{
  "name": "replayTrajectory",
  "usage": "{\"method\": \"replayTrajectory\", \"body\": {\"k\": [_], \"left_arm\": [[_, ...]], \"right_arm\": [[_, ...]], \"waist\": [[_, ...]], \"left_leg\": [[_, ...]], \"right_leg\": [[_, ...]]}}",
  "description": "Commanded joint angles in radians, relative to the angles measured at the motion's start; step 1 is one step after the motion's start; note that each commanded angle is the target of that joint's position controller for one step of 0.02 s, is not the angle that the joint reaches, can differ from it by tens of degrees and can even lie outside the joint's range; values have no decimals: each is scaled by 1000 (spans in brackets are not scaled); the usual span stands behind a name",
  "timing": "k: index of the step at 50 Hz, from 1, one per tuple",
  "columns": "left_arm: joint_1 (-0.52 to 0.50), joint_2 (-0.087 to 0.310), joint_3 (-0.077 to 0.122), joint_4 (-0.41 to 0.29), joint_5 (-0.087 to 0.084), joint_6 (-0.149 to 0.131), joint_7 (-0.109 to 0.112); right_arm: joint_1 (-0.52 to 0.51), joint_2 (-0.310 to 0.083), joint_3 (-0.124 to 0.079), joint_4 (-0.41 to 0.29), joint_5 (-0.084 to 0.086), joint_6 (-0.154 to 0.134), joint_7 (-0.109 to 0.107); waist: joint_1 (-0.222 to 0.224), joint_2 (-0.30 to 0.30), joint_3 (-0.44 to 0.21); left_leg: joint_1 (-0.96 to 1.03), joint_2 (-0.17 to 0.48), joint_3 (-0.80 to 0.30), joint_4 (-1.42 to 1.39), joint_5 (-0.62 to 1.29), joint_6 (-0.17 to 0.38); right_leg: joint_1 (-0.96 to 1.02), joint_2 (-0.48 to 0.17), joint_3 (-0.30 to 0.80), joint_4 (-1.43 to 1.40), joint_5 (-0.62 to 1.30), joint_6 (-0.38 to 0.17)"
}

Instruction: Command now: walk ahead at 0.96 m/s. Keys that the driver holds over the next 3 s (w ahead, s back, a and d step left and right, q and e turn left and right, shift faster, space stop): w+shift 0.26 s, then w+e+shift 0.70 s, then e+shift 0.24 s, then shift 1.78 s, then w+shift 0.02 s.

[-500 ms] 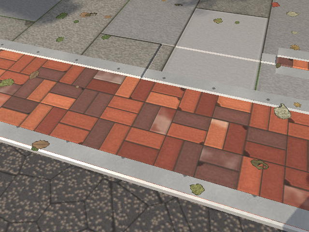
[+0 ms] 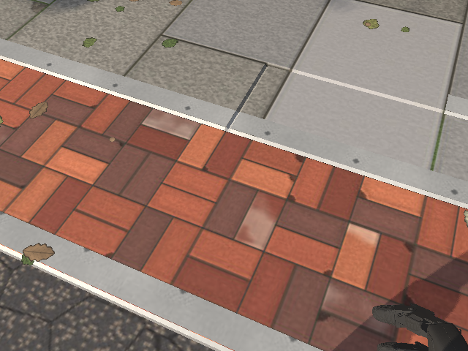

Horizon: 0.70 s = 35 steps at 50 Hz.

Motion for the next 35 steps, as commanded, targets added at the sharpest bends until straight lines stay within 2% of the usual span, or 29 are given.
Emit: {"method": "replayTrajectory", "body": {"k": [1, 2, 3, 4, 5, 6, 7, 9, 11, 13, 14, 16, 17, 18, 19, 20, 21, 22, 23, 24, 25, 26, 27, 28, 29, 30, 32, 33, 35], "left_arm": [[27, 25, 7, -126, -48, -23, -22], [-62, 133, 26, -148, -43, -31, -17], [-176, 145, 31, -180, -38, -31, -16], [-203, 121, 23, -190, -29, -29, -19], [-228, 92, 19, -204, -8, -17, -27], [-192, 62, 11, -205, 8, 1, -40], [-204, 44, 6, -212, 15, 16, -48], [-300, 44, 0, -259, 20, 35, -59], [-438, 51, -11, -324, 19, 42, -53], [-575, 60, -25, -397, 22, 42, -52], [-611, 67, -32, -405, 13, 44, -55], [-637, 44, -50, -424, -5, 42, -65], [-639, 48, -52, -420, -10, 43, -65], [-615, 68, -47, -406, -16, 42, -64], [-583, 88, -42, -396, -20, 43, -60], [-498, 120, -30, -372, -21, 43, -54], [-332, 166, -10, -328, -21, 47, -46], [-147, 214, 16, -277, -25, 47, -42], [-11, 263, 49, -242, -16, 49, -38], [-75, 355, 86, -223, -11, 73, -31], [-173, 359, 94, -252, -15, 73, -35], [-200, 296, 87, -250, -9, 67, -30], [-181, 212, 71, -218, -4, 60, -27], [-197, 181, 64, -210, -1, 49, -21], [-216, 173, 58, -206, -6, 39, -15], [-215, 171, 52, -209, -13, 28, -13], [-200, 188, 49, -226, -28, 6, -16], [-187, 209, 53, -235, -28, -2, -16], [-146, 228, 62, -244, -26, -6, -14]], "right_arm": [[561, -304, -106, 113, -28, 3, -23], [465, -255, -101, 105, -13, 4, -4], [393, -185, -84, 107, -10, -8, -2], [378, -123, -70, 125, -14, -18, -1], [368, -88, -55, 141, -14, -28, -5], [371, -70, -45, 158, -11, -35, -11], [393, -63, -40, 174, -1, -44, -12], [438, -86, -39, 193, 16, -59, -12], [501, -98, -34, 202, 14, -65, -7], [534, -97, -27, 201, 17, -68, -7], [551, -83, -19, 199, 24, -68, -8], [566, -109, -17, 196, 31, -75, -17], [584, -133, -17, 203, 36, -78, -20], [597, -167, -21, 199, 32, -78, -24], [608, -196, -27, 198, 22, -75, -36], [596, -224, -36, 194, 4, -63, -50], [572, -246, -47, 184, -17, -45, -60], [516, -277, -63, 161, -24, -29, -64], [449, -280, -72, 135, -15, -24, -63], [462, -105, -39, 66, 6, -51, -30], [479, -138, -32, -6, 12, -77, -20], [411, -142, -27, -26, 7, -86, -18], [373, -130, -19, -40, 2, -92, -17], [307, -105, -11, -71, -14, -82, -16], [299, -79, 1, -88, -36, -59, -17], [310, -82, 7, -100, -45, -34, -15], [241, -97, 13, -145, -52, -10, -12], [163, -106, 17, -184, -50, -7, -8], [35, -100, 30, -241, -32, -10, 4]], "waist": [[-162, 282, -424], [-159, 146, -327], [-140, 57, -175], [-105, -37, -95], [-64, -48, -53], [-19, -17, -38], [-7, 2, -7], [-4, 15, 59], [-29, 30, 104], [-41, 21, 140], [-53, -13, 147], [-54, -5, 128], [-57, -3, 98], [-48, 34, 52], [-28, 105, -3], [25, 162, -73], [107, 196, -168], [200, 206, -242], [276, 148, -266], [105, -264, -264], [43, -190, -374], [33, -41, -259], [-2, 92, -118], [-29, 117, -51], [-74, 116, -19], [-99, 94, 2], [-99, 87, 39], [-80, 78, 62], [-36, 35, 85]], "left_leg": [[1014, 412, -873, -228, -697, 167], [930, 375, -938, -345, -739, 154], [774, 357, -758, -344, -590, 142], [626, 328, -647, -368, -452, 125], [504, 278, -551, -385, -379, 91], [422, 258, -492, -406, -370, 79], [376, 239, -455, -431, -359, 73], [349, 220, -384, -477, -301, 72], [367, 195, -329, -506, -195, 80], [338, 160, -252, -549, -60, 64], [331, 119, -165, -566, 115, 35], [316, 140, -93, -628, 439, -5], [394, 148, -49, -617, 678, -25], [500, 164, -12, -558, 958, -40], [607, 194, 8, -467, 1213, -56], [683, 220, 24, -325, 1368, -72], [715, 241, 26, -100, 1448, -83], [706, 250, 24, 172, 1399, -88], [563, 186, 41, 559, 1108, -87], [18, -57, 0, 1012, -127, -158], [-155, -42, -227, 1134, -203, -130], [-216, 15, -255, 1113, -178, -110], [-214, 57, -250, 1011, -171, -99], [-187, 94, -251, 946, -193, -103], [-156, 107, -244, 923, -218, -114], [-145, 126, -230, 859, -246, -130], [-131, 154, -193, 691, -261, -165], [-112, 154, -159, 580, -205, -180], [-42, 132, -124, 338, -27, -201]], "right_leg": [[-822, 67, 84, 1120, 51, -42], [-945, 10, 163, 1159, 112, -82], [-980, -40, 134, 1131, 194, -86], [-949, -75, 129, 1080, 215, -87], [-904, -104, 142, 1034, 222, -83], [-867, -118, 140, 1005, 217, -69], [-882, -133, 129, 999, 207, -54], [-1012, -159, 91, 993, 226, -27], [-1173, -169, 34, 1029, 247, -20], [-1192, -180, -5, 904, 287, -19], [-1133, -151, -66, 798, 326, -24], [-920, -111, -121, 590, 443, -54], [-856, -66, -160, 529, 463, -74], [-811, -12, -191, 488, 450, -87], [-771, 36, -213, 466, 409, -97], [-697, 76, -207, 449, 359, -113], [-556, 125, -190, 444, 280, -134], [-415, 135, -152, 372, 236, -156], [-247, 91, -13, 247, 179, -200], [34, -161, 531, 117, 135, -322], [93, -249, 899, -55, 53, -419], [15, -247, 860, -101, 2, -395], [-152, -221, 754, -128, 53, -344], [-283, -164, 649, -135, 125, -308], [-383, -109, 551, -137, 196, -281], [-455, -81, 500, -142, 229, -282], [-570, -39, 441, -184, 246, -282], [-614, -21, 423, -228, 295, -277], [-638, 4, 399, -253, 483, -250]]}}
